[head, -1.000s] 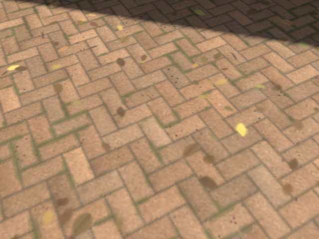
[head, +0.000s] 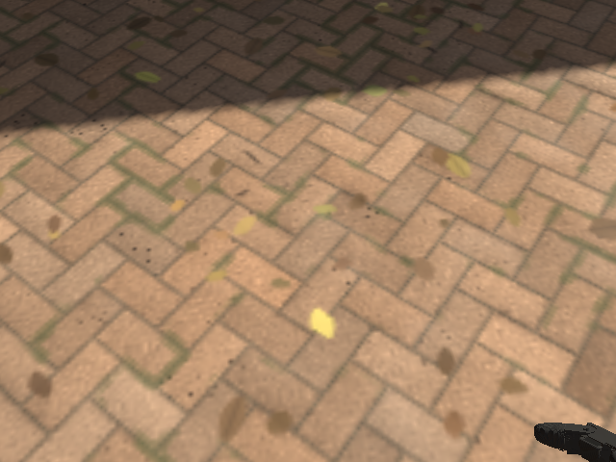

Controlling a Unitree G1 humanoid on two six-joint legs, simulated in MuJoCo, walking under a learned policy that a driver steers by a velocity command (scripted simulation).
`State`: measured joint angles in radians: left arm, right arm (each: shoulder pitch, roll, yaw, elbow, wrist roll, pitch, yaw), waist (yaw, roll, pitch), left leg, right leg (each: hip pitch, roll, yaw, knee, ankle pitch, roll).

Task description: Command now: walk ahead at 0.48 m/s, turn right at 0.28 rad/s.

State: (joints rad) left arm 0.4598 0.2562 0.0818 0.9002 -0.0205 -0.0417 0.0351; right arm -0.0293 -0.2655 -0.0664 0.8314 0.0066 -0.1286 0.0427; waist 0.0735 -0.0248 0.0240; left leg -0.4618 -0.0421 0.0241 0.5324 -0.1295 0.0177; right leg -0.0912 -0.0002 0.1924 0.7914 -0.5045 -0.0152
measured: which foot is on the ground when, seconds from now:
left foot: down 0.00-0.42, up 0.44-0.68, down 0.70-1.00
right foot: up 0.00-0.38, down 0.40-1.00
